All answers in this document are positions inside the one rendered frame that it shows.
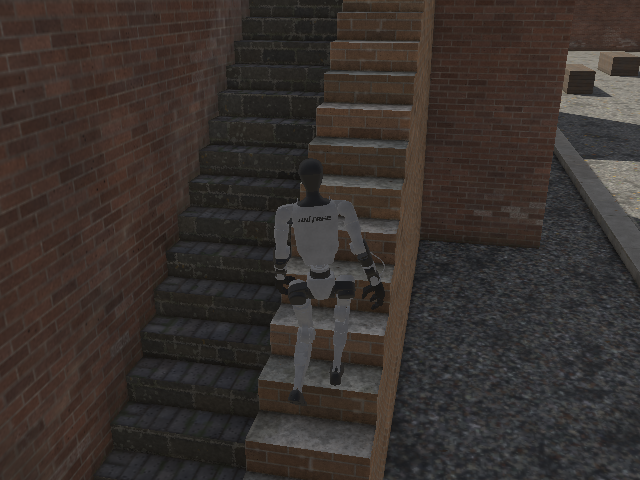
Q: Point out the robot left shin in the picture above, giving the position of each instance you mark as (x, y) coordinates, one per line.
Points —
(301, 361)

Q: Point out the robot right forearm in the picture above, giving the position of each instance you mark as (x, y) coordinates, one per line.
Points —
(368, 266)

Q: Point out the left robot upper arm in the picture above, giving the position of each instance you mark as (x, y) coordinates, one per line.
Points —
(283, 215)

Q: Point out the robot right hand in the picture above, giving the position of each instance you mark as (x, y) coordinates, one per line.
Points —
(379, 294)

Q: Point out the robot left hand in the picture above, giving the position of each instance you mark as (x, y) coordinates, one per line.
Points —
(279, 284)

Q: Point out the right robot upper arm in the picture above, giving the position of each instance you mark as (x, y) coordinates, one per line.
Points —
(346, 209)

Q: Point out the robot left forearm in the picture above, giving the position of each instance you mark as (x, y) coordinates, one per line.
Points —
(280, 266)

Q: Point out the robot torso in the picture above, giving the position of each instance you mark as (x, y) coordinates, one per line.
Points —
(316, 235)

